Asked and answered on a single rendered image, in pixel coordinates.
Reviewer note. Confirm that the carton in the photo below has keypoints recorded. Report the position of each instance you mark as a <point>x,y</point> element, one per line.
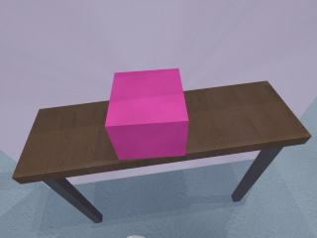
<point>147,115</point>

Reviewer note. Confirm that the table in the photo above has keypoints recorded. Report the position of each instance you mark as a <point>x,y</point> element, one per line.
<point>71,141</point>

